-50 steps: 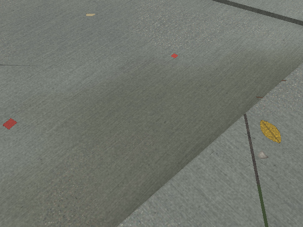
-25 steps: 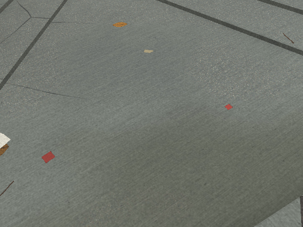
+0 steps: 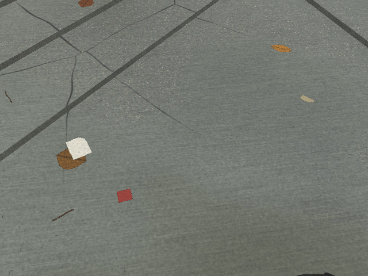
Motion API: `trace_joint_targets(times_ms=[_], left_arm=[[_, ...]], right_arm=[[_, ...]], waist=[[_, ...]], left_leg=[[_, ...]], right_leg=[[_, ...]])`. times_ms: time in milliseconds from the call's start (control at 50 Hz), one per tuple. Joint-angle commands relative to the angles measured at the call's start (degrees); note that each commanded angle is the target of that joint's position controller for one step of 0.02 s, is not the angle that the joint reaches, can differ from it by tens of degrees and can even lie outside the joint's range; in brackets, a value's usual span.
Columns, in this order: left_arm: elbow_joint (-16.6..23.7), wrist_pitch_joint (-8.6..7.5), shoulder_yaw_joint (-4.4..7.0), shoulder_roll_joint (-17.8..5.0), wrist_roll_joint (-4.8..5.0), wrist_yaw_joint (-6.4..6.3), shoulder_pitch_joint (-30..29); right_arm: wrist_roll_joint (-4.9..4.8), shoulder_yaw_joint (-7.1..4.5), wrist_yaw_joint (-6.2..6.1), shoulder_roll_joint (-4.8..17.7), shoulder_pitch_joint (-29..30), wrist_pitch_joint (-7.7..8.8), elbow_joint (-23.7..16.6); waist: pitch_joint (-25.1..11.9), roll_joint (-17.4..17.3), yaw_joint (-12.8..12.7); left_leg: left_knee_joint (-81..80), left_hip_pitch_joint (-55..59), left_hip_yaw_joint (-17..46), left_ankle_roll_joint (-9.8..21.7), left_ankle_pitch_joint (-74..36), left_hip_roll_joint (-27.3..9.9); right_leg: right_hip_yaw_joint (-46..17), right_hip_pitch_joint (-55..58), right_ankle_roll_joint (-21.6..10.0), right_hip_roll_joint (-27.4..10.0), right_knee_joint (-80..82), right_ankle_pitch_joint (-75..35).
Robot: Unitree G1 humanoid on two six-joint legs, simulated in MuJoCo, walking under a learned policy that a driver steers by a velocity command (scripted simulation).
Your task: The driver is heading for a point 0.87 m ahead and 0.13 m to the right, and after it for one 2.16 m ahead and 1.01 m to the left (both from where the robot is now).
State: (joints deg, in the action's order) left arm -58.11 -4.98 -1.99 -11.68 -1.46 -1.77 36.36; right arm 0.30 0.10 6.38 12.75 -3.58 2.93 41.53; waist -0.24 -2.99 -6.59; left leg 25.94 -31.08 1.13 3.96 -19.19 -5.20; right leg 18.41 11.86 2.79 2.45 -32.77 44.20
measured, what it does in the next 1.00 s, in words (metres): goes down: left foot 0.15 m lower, then right foot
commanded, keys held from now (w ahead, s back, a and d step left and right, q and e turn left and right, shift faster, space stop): w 0.80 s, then w+e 0.20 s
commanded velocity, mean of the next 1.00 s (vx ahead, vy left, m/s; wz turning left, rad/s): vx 0.50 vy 0.00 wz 0.08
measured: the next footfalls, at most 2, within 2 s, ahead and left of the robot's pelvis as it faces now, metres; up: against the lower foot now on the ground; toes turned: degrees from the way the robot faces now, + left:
left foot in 0.06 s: +0.20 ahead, +0.10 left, -0.15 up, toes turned +4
right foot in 0.44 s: +0.51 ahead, -0.13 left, -0.15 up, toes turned +4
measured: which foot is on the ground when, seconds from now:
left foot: up 0.00-0.04, down 0.06-0.46, up 0.48-0.98, down 1.00-1.00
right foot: down 0.00-0.06, up 0.08-0.42, down 0.44-1.00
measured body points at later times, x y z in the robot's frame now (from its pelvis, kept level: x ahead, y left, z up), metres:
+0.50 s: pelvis +0.35 -0.04 -0.09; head +0.37 -0.06 +0.36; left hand +0.50 +0.23 -0.17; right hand +0.42 -0.31 -0.23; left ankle +0.17 +0.09 -0.76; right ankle +0.47 -0.13 -0.80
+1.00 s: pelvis +0.62 +0.01 -0.08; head +0.66 +0.00 +0.37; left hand +0.55 +0.27 -0.21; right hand +0.87 -0.20 -0.16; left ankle +0.74 +0.13 -0.80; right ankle +0.47 -0.13 -0.80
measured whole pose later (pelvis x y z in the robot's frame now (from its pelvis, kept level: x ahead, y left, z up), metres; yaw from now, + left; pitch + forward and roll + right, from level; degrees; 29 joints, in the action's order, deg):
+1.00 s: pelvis +0.62 +0.01 -0.08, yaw +2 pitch +3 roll -1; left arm -56.1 -3.7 4.1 -13.2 1.5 -0.9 25.5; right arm -0.9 -2.9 1.7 12.7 2.7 6.0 47.3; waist 0.1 -1.0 -5.4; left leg 25.3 -27.1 0.4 3.1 1.2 -0.7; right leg -2.2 1.1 -0.6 0.5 -20.9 24.6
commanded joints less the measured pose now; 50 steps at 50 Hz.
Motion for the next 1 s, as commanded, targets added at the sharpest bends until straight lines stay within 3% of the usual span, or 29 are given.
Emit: trace_joint_targets(times_ms=[20, 40, 60, 80, 100, 120, 140, 160, 180, 200, 220, 240, 280, 340, 380, 420, 440, 460, 480, 500, 520, 560, 600, 640, 800, 900, 960, 980, 1000], left_arm=[[1.88, 2.59, 3.29, -11.3, 3.57, -1.85, -0.34], [2.31, 2.59, 3.18, -10.56, 2.9, -0.96, -3.23], [2.87, 1.32, 3.36, -8.98, 2.29, 0.24, -5.27], [4.47, -1.04, 1.22, -2.66, 2.32, 2.12, 4.4], [6.56, -3.53, 2.89, -9.66, 5.03, 3.09, 0.77], [11.05, -3.71, 3.76, -11.17, 5.82, 3.0, -5.01], [12.87, -3.17, 3.45, -8.89, 5.14, 1.65, -11.03], [13.66, -1.84, 3.42, -7.44, 4.51, 0.48, -12.3], [13.0, -0.69, 3.1, -6.53, 3.35, 0.24, -9.56], [13.01, 0.12, 3.53, -5.69, 3.7, 0.03, -11.11], [14.51, 0.8, 3.47, -4.49, 3.64, -0.27, -14.2], [15.46, 0.38, 3.73, -4.49, 2.18, -0.64, -16.35], [14.86, -0.92, 4.39, -5.38, 0.91, -0.13, -18.55], [16.56, -0.62, 4.45, -6.09, 2.66, 1.16, -24.71], [17.82, -0.25, 5.07, -7.86, 2.52, 1.47, -27.97], [17.45, -0.3, 6.2, -9.61, 1.83, 1.96, -26.74], [15.37, -0.35, 7.39, -11.47, 1.48, 2.08, -19.57], [13.67, -0.54, 8.55, -15.13, 1.46, 2.29, -11.29], [11.3, -0.37, 9.67, -19.56, 1.44, 3.02, -5.13], [12.14, -0.53, 8.3, -14.19, 1.84, 3.24, -5.38], [13.22, -0.61, 7.5, -11.99, 1.43, 3.0, -10.57], [14.42, -0.65, 7.16, -10.97, 0.53, 2.68, -19.21], [14.14, -1.14, 6.61, -8.66, 0.52, 2.63, -21.04], [13.01, -1.55, 6.8, -8.98, 1.24, 2.44, -19.67], [7.5, -0.92, 7.4, -9.82, 2.38, 1.07, -13.52], [4.47, 0.12, 7.69, -10.1, 2.93, 0.99, -10.06], [4.14, 0.86, 8.2, -11.47, 3.11, 0.54, -11.89], [4.57, 0.93, 8.01, -11.03, 3.19, 0.58, -13.48], [5.76, 0.85, 7.37, -9.41, 2.8, 0.73, -15.46]], right_arm=[[-3.71, -1.79, 0.09, 3.43, -2.63, 1.33, -0.95], [-2.48, -3.45, -0.97, 5.82, -14.93, 0.92, 3.6], [-1.42, -5.16, -2.73, 11.02, -26.02, 0.11, 7.55], [0.9, -5.41, -3.95, 16.51, -30.78, 0.65, 8.85], [-0.18, -6.25, -4.32, 15.17, -35.03, 0.01, 9.31], [-1.3, -6.21, -4.92, 15.15, -29.61, -0.63, 9.23], [-2.05, -5.77, -5.81, 12.54, -23.43, -1.26, 8.94], [-2.16, -5.13, -6.42, 11.81, -17.76, -1.57, 8.4], [-1.02, -4.85, -5.75, 11.52, -14.42, -0.71, 6.92], [-0.83, -3.78, -5.13, 8.66, -9.51, 0.66, 6.28], [-1.55, -3.39, -5.17, 8.51, -3.27, 1.52, 5.51], [-1.12, -3.77, -5.47, 9.58, -2.39, 2.09, 5.53], [0.16, -3.83, -6.64, 8.93, -4.5, 2.86, 5.83], [-2.07, -4.99, -7.05, 11.13, -9.8, 2.66, 8.39], [-2.76, -5.52, -7.01, 11.12, -12.87, 1.45, 9.85], [-2.18, -5.69, -6.79, 11.11, -13.39, 0.21, 10.23], [-1.68, -5.19, -6.8, 9.78, -13.45, -0.31, 10.13], [-0.38, -3.96, -6.73, 6.2, -17.02, -0.47, 9.7], [-1.14, -2.4, -6.26, 1.06, -24.28, 0.62, 9.76], [-1.69, -3.49, -5.9, 6.2, -21.0, 1.29, 10.39], [-2.71, -4.47, -6.03, 9.43, -12.57, 1.48, 8.22], [-1.38, -4.56, -6.83, 8.22, -6.3, 1.52, 6.06], [-1.25, -4.88, -7.03, 7.32, -8.93, 0.94, 7.14], [-0.86, -4.81, -7.21, 6.06, -8.93, 0.47, 7.75], [-0.86, -4.21, -6.37, 3.72, 4.35, 1.04, 4.48], [-1.42, -3.82, -5.02, 3.94, 11.94, 2.55, 1.86], [-1.6, -4.74, -4.58, 6.54, 7.69, 3.8, 2.66], [-1.4, -5.8, -4.88, 8.44, 1.26, 4.07, 4.65], [-0.61, -7.13, -5.4, 11.61, -9.76, 4.29, 7.38]], waist=[[5.6, 0.69, 5.12], [-0.41, 1.28, 11.29], [-4.75, -7.6, 16.97], [-22.79, -15.23, 13.41], [-33.07, -8.79, 18.72], [-29.87, -2.4, 14.63], [-22.49, 5.4, 11.86], [-15.75, 6.89, 8.41], [-12.73, 10.92, 5.5], [-5.75, 9.73, 2.79], [4.23, 4.56, 0.23], [5.9, 1.34, 0.44], [3.03, -1.41, 2.18], [0.36, -2.52, 5.51], [1.62, 0.05, 6.7], [2.04, 0.89, 5.24], [-1.9, 1.97, 2.25], [-8.64, 9.52, 0.84], [-16.56, 27.33, 2.29], [-16.58, 20.53, 0.75], [-8.41, 13.35, 0.06], [-1.85, 7.13, 3.2], [-2.93, 9.04, 6.15], [-2.83, 8.09, 6.57], [1.25, 7.35, 3.37], [4.43, 7.8, 1.44], [2.23, 9.61, 5.09], [-1.45, 9.36, 8.57], [-8.84, 8.21, 13.23]], left_leg=[[-1.8, 9.41, -3.68, 2.02, -2.84, 5.36], [-5.25, 26.49, -5.15, 3.65, -7.97, 5.97], [-4.1, 48.34, 1.33, 8.72, -29.17, -1.31], [21.07, 77.75, 15.94, 19.07, -56.6, -14.98], [17.07, 80.26, 21.82, 24.38, -46.06, -17.3], [8.87, 74.81, 24.17, 23.06, -19.14, -16.59], [2.92, 62.54, 24.81, 20.74, -3.15, -15.38], [-1.9, 48.5, 27.79, 21.11, 4.78, -17.02], [-4.69, 34.55, 30.24, 21.07, 12.0, -19.5], [-8.29, 20.15, 26.67, 17.61, 15.65, -17.85], [-13.1, 3.66, 16.97, 13.66, 15.93, -11.47], [-14.53, -2.19, 10.33, 11.57, 15.37, -5.35], [-11.9, -4.57, 1.62, 9.06, 12.9, 1.95], [-12.9, 10.19, 5.95, 9.18, 14.95, -3.61], [-9.97, 18.31, 7.99, 7.41, 18.77, -6.37], [-4.37, 22.41, 7.46, 5.27, 15.05, -5.78], [4.51, 22.16, 5.32, 3.81, 9.99, -2.66], [22.13, 13.51, 1.19, 1.31, 18.14, 2.84], [44.73, -5.13, -1.07, -2.35, 46.36, 11.37], [51.25, -12.74, 5.74, -1.41, 51.04, 9.17], [52.02, -16.65, 4.97, -0.36, 45.93, 6.18], [44.23, -12.52, 3.65, 0.04, 37.5, 1.24], [38.61, -5.51, 3.87, 0.11, 34.7, -0.59], [33.91, -5.34, 3.08, -0.47, 32.86, -0.74], [10.59, -6.99, 0.75, -3.48, 14.26, 0.84], [2.67, -4.88, -0.03, -3.18, 16.91, 2.96], [-0.82, 4.12, -0.51, -1.44, 21.48, 4.53], [-1.92, 13.84, -1.44, -0.05, 21.52, 5.53], [1.18, 30.55, 2.3, 2.67, 20.7, 1.24]], right_leg=[[-8.11, -12.01, -6.85, -16.13, -19.06, -65.98], [-6.69, -19.1, -5.9, -13.25, -34.28, -63.73], [-4.34, -38.11, -0.94, -3.89, -63.0, -28.26], [-19.32, -60.93, -0.9, -1.68, -85.31, 4.81], [-30.3, -63.91, -1.2, -1.6, -82.06, 1.65], [-27.01, -69.55, -0.82, -6.53, -73.81, -2.51], [-22.27, -71.31, -0.25, -9.63, -69.99, -4.91], [-18.7, -71.44, 1.34, -9.2, -73.96, -7.22], [-20.84, -65.26, 1.07, -11.31, -72.16, -11.71], [-23.89, -61.81, 0.17, -13.59, -61.95, -18.8], [-23.66, -54.34, 1.1, -14.31, -46.2, -22.11], [-21.96, -47.41, 1.55, -13.33, -33.69, -27.74], [-19.41, -34.33, 1.21, -10.34, -15.33, -46.38], [-20.44, -35.84, -0.25, -8.77, -4.62, -52.45], [-20.14, -39.55, -2.81, -8.06, -1.73, -47.6], [-18.32, -37.5, -5.5, -6.34, -0.07, -42.26], [-17.14, -29.07, -6.86, -4.69, -0.71, -42.4], [-25.02, -14.2, -10.46, -11.08, -1.7, -44.37], [-54.53, 2.44, -19.93, -23.26, 10.12, -26.71], [-64.53, 4.13, -18.6, -23.66, 16.72, -11.6], [-57.59, -3.07, -15.87, -22.64, 16.95, -10.64], [-45.31, -17.41, -14.81, -18.81, 17.72, -24.34], [-38.55, -21.8, -13.84, -15.98, 19.98, -32.58], [-34.81, -21.59, -14.59, -15.79, 22.02, -38.58], [-24.24, -17.54, -13.15, -13.51, 24.88, -44.27], [-26.84, -13.83, -13.66, -15.2, 21.0, -46.14], [-28.97, -12.33, -12.36, -16.27, 15.34, -53.95], [-27.59, -14.09, -11.07, -14.14, 9.29, -60.99], [-25.44, -22.03, -9.09, -10.93, -3.01, -58.83]])
Keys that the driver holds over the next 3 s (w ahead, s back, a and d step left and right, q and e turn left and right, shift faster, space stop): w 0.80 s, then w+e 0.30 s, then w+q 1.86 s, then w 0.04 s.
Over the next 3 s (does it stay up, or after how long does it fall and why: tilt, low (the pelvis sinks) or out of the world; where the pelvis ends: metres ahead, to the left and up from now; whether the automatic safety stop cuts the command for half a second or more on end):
stays up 1.58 0.38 -0.07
